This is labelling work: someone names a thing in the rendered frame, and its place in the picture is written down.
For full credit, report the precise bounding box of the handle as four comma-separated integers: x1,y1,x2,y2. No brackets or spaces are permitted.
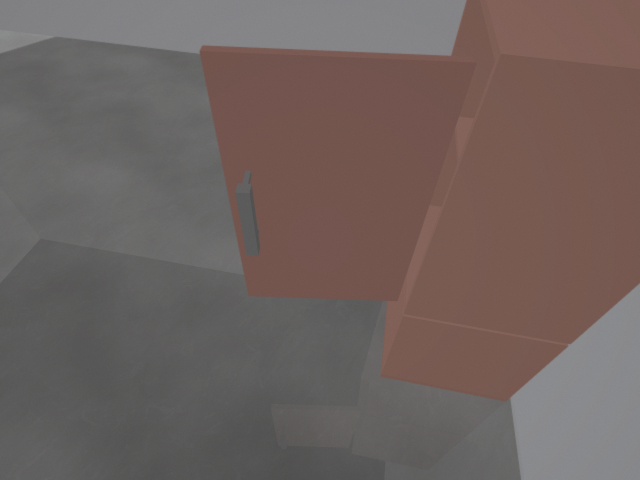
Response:
235,171,260,256

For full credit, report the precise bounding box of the cupboard door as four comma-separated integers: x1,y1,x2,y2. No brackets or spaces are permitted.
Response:
199,45,477,301

